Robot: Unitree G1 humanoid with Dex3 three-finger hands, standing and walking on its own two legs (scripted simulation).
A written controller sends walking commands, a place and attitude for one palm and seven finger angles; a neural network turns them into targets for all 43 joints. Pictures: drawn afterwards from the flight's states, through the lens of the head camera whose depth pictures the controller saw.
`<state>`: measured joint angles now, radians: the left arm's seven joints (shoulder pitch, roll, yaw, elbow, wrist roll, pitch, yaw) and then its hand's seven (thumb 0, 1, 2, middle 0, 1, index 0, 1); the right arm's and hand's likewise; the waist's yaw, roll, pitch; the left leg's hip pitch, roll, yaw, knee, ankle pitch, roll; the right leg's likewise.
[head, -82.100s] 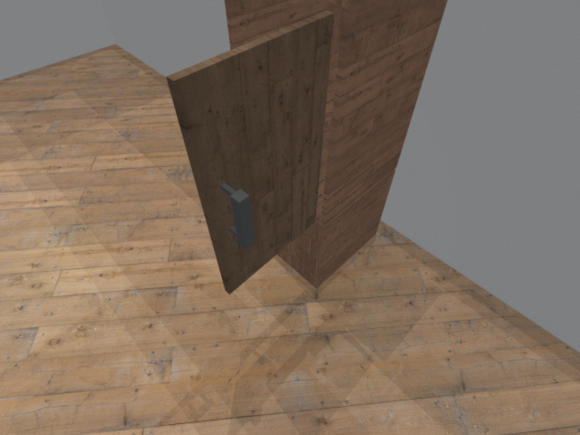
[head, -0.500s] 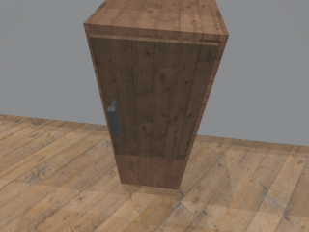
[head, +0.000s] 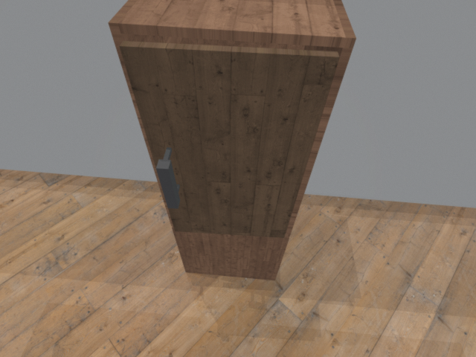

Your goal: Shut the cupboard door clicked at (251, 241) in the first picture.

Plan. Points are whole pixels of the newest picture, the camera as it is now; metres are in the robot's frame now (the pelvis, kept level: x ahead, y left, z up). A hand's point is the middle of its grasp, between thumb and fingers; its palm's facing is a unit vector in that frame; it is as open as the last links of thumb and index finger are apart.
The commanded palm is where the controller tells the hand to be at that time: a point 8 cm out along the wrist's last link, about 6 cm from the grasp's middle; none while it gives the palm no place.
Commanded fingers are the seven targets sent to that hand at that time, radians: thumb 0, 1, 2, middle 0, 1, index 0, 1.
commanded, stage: come to a stop and stand still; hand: left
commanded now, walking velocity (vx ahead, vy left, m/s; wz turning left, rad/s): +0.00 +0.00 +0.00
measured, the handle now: (171, 178) +0.48 +0.18 -0.04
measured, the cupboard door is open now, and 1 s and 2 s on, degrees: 2 2 2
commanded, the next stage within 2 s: look again from close up in 1.38 s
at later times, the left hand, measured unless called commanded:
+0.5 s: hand out of the picture -0.13 +0.19 -0.17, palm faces +0.07 -0.97 -0.23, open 7.4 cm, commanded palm none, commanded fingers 0.00 0.90 0.90 -0.20 -0.30 -0.20 -0.30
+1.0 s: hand out of the picture -0.21 +0.19 -0.18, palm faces +0.12 -0.97 -0.19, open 7.3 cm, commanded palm none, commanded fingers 0.00 0.90 0.90 -0.20 -0.30 -0.20 -0.30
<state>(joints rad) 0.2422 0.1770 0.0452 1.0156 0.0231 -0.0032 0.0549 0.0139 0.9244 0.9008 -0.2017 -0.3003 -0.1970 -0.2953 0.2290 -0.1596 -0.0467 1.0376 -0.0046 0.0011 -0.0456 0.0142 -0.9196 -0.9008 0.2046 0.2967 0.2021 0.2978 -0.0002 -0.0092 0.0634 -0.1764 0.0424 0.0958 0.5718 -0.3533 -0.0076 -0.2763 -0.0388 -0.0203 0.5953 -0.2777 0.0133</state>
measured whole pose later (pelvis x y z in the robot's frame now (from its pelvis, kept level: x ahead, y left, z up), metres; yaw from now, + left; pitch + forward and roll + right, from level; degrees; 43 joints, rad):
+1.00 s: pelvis -0.22 +0.01 +0.00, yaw +2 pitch -3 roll +2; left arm 0.31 0.16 0.05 1.00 0.03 0.04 0.04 0.02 0.93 0.90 -0.20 -0.30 -0.20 -0.30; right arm 0.34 -0.12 -0.02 1.01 -0.02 0.01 -0.03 0.00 -0.91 -0.90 0.20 0.30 0.20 0.30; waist 0.01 -0.06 0.00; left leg -0.16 -0.05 0.07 0.51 -0.30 0.05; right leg -0.46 0.03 0.06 0.81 -0.32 -0.01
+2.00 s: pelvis -0.20 +0.00 +0.01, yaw +2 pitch +0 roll +0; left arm 0.29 0.14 0.00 1.11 0.02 -0.02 0.03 0.01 0.93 0.90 -0.20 -0.30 -0.20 -0.30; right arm 0.29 -0.14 0.01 1.11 -0.01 -0.03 -0.04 0.01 -0.91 -0.90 0.20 0.30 0.20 0.30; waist 0.00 0.01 0.03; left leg -0.14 -0.02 0.05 0.42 -0.28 0.03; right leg -0.23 0.04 0.05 0.47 -0.23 -0.02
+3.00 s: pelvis +0.02 -0.02 -0.01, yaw +1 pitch -1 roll +0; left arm 0.10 0.18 0.04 0.99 0.02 -0.05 0.01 0.01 0.92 0.90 -0.20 -0.30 -0.19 -0.29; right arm 0.40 -0.12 -0.01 1.14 -0.01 -0.01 -0.03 0.01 -0.91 -0.90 0.21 0.30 0.20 0.30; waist -0.05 0.02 0.11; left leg -0.23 0.06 0.06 0.93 -0.57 -0.01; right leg -0.39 -0.04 -0.12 0.64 -0.22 -0.06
